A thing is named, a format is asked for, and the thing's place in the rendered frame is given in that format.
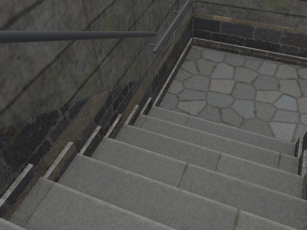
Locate stairs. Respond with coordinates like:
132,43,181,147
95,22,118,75
0,106,307,230

